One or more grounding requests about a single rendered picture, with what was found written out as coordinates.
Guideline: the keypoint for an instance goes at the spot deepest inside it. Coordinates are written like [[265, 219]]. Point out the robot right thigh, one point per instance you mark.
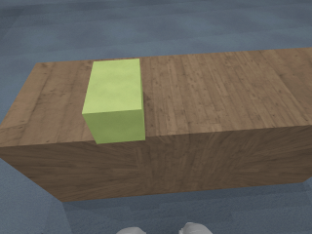
[[194, 228]]

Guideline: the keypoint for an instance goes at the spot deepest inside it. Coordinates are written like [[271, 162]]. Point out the carton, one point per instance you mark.
[[113, 107]]

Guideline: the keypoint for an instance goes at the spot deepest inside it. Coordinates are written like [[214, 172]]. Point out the pedestal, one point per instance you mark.
[[211, 121]]

